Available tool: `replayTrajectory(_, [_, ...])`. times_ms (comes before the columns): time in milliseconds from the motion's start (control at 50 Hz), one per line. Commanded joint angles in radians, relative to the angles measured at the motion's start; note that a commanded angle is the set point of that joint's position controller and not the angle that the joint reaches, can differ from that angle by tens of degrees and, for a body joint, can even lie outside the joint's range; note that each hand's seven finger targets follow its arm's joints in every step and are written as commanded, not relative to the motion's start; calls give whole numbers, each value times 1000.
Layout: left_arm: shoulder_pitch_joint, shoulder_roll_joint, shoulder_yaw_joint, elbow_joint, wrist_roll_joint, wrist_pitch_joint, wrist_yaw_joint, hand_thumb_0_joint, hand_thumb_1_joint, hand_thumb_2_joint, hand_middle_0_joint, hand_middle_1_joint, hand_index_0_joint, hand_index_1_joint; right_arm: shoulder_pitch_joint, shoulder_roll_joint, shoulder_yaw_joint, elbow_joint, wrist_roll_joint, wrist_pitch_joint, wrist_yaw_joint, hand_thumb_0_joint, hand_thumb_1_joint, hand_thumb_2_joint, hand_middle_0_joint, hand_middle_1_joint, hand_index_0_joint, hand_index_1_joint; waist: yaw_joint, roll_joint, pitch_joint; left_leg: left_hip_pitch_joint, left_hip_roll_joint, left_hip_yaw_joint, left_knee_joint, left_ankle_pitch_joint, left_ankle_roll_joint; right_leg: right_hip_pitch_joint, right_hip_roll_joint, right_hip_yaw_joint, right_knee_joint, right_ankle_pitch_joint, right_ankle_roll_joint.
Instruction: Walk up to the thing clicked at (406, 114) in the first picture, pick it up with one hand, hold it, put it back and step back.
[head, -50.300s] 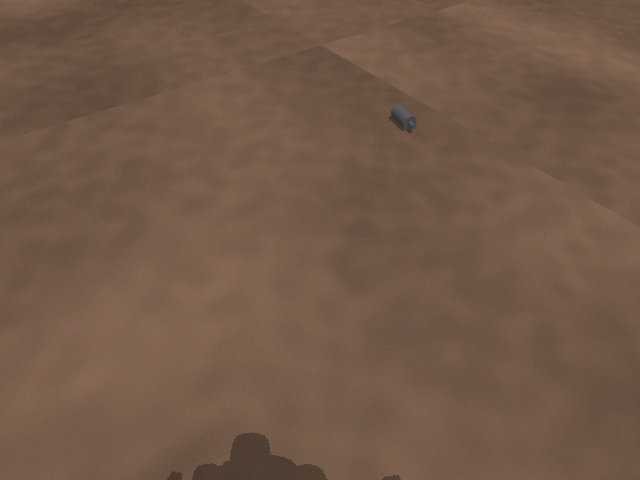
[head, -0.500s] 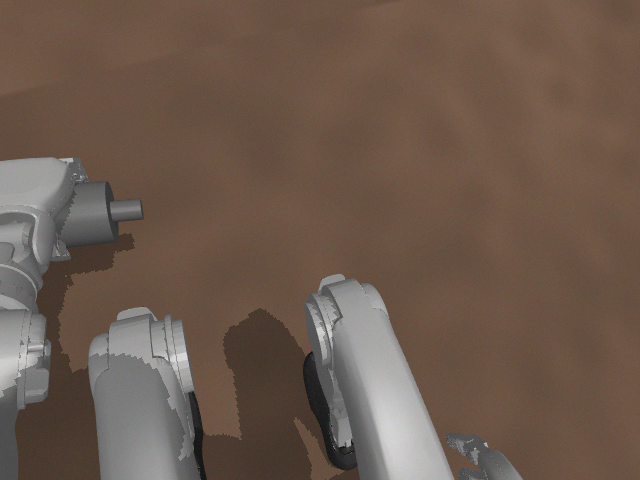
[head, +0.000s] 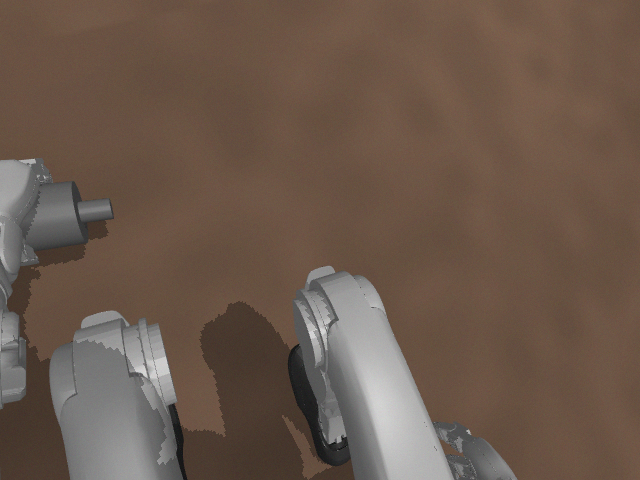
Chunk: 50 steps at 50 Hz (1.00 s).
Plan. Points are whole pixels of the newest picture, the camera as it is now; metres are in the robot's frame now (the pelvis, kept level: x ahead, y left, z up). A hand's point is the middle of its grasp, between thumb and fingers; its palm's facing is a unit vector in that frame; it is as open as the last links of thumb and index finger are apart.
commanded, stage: rest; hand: left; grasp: from above
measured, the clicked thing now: (35, 218) +0.46 +0.26 -0.23
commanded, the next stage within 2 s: open in 1.10 s
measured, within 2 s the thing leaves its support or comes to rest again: rests again in 1.52 s
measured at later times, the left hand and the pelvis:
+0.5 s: hand (26, 222) +0.45 +0.28 -0.23, palm faces -0.46 -0.10 -0.88, open 11.0 cm; pelvis +0.00 +0.00 -0.01, yaw -3 degrees
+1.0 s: hand (29, 221) +0.46 +0.28 -0.24, palm faces -0.45 -0.11 -0.89, open 10.9 cm; pelvis +0.00 +0.01 -0.01, yaw -4 degrees
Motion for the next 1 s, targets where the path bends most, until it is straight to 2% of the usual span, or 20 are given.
replayTrajectory(0, [-323,266,47,-129,-15,-1,52,0,675,933,-1064,-687,-1049,-702,225,-287,-68,-2,1,-10,-8,0,-901,-898,201,300,200,300,-17,335,-669,494,5,121,-206,203,62,369,6,-117,-237,277,-82])
replayTrajectory(40, [-314,265,40,-148,-12,-7,55,0,686,922,-1069,-686,-1057,-698,220,-273,-59,1,-4,-9,-4,0,-900,-897,201,300,200,300,-12,364,-717,521,10,118,-204,229,60,406,13,-113,-225,309,-78])
replayTrajectory(120, [-291,260,41,-77,-20,-9,70,0,716,932,-1079,-714,-1072,-721,197,-280,-51,-7,-3,-11,1,0,-900,-897,201,300,200,300,-14,353,-668,483,10,111,-206,193,61,374,17,-120,-222,277,-81])
replayTrajectory(140, [-317,256,30,-88,-13,-13,71,0,717,948,-1084,-717,-1075,-727,201,-281,-51,-6,-9,-16,3,0,-900,-897,201,300,200,300,-36,352,-640,475,12,110,-192,177,61,361,19,-122,-224,265,-82])
replayTrajectory(220, [-310,312,80,-122,3,-22,89,0,750,935,-1108,-704,-1099,-713,208,-303,-51,-18,-17,-28,7,0,-900,-898,200,300,200,300,-29,384,-664,521,12,107,-188,223,55,377,16,-134,-214,300,-83])
replayTrajectory(280, [-323,284,62,-94,5,-23,97,0,759,908,-1099,-711,-1097,-712,202,-315,-46,-22,-23,-38,14,0,-901,-898,200,300,200,300,-58,385,-637,524,14,96,-181,224,51,345,18,-152,-205,297,-88])
replayTrajectory(340, [-314,282,43,-64,0,-17,105,0,772,878,-1110,-689,-1110,-689,200,-303,-33,-11,-27,-43,23,0,-901,-898,200,300,200,300,-55,408,-631,510,16,94,-184,201,53,356,23,-145,-204,287,-85])
replayTrajectory(380, [-300,292,48,-42,1,-12,116,0,787,897,-1129,-686,-1124,-690,198,-310,-26,-12,-29,-48,26,0,-901,-899,200,300,200,300,-54,392,-611,497,17,93,-179,192,55,354,24,-148,-208,280,-83])
replayTrajectory(400, [-336,300,49,-54,5,-14,118,0,800,892,-1137,-680,-1133,-683,199,-316,-27,-17,-35,-54,30,0,-901,-898,200,300,200,300,-77,393,-596,494,16,93,-178,185,54,344,23,-155,-208,273,-84])
replayTrajectory(420, [-318,343,85,-72,7,-15,125,0,803,893,-1141,-681,-1137,-685,204,-328,-29,-18,-36,-54,29,0,-901,-899,200,300,200,300,-61,409,-605,507,16,90,-187,193,52,355,23,-158,-210,276,-85])
replayTrajectory(580, [-312,308,43,-34,-4,-15,134,0,824,832,-1175,-608,-1166,-616,180,-323,-9,-24,-40,-79,47,0,-905,-901,200,300,200,300,-74,410,-596,512,24,82,-171,208,52,375,31,-157,-208,298,-82])
replayTrajectory(640, [-315,344,59,-42,-13,-16,144,0,832,806,-1172,-605,-1168,-609,175,-334,-3,-22,-43,-81,47,0,-903,-901,200,300,200,300,-75,422,-614,519,26,72,-185,205,51,381,34,-169,-203,299,-80])
replayTrajectory(680, [-299,308,23,9,-4,-9,146,0,834,814,-1179,-601,-1172,-608,173,-324,10,-15,-48,-81,53,0,-904,-901,200,300,200,300,-82,416,-595,512,28,74,-174,200,52,380,36,-165,-202,303,-78])
replayTrajectory(720, [-322,357,58,-4,-10,-13,158,0,858,824,-1197,-601,-1189,-609,179,-346,8,-24,-48,-87,53,0,-904,-901,200,300,200,300,-94,405,-573,491,28,70,-169,200,53,377,34,-173,-205,300,-79])
replayTrajectory(840, [-324,337,37,9,-5,-14,170,0,840,775,-1189,-569,-1182,-576,158,-342,22,-32,-49,-97,61,0,-906,-903,200,301,200,301,-94,439,-567,524,32,59,-185,206,45,372,38,-180,-196,300,-82])
replayTrajectory(860, [-317,375,70,23,-3,-13,177,0,852,775,-1193,-571,-1188,-576,169,-353,20,-23,-55,-97,62,0,-905,-902,200,300,200,300,-105,433,-567,529,33,54,-185,211,45,375,36,-188,-193,305,-80])
replayTrajectory(880, [-322,329,26,41,-1,-12,172,0,836,767,-1185,-563,-1179,-569,148,-342,25,-36,-51,-103,66,0,-906,-903,200,301,200,301,-103,429,-547,519,35,54,-183,197,44,359,39,-184,-189,294,-82])
replayTrajectory(920, [-311,370,52,46,-2,-14,177,0,843,762,-1184,-567,-1180,-571,160,-356,24,-28,-55,-103,64,0,-904,-902,200,300,200,300,-105,425,-552,518,35,53,-181,196,47,376,40,-188,-203,296,-78])
replayTrajectory(960, [-334,321,4,71,-4,-15,172,0,841,752,-1188,-559,-1184,-564,153,-343,37,-31,-58,-109,70,0,-907,-903,200,301,200,301,-121,408,-528,492,35,57,-167,178,52,374,42,-181,-202,291,-76])
replayTrajectory(980, [-337,354,20,57,-4,-18,173,0,848,767,-1188,-569,-1184,-574,154,-357,36,-30,-60,-112,70,0,-904,-902,200,301,200,301,-122,409,-529,495,37,54,-169,185,52,380,41,-186,-208,295,-73])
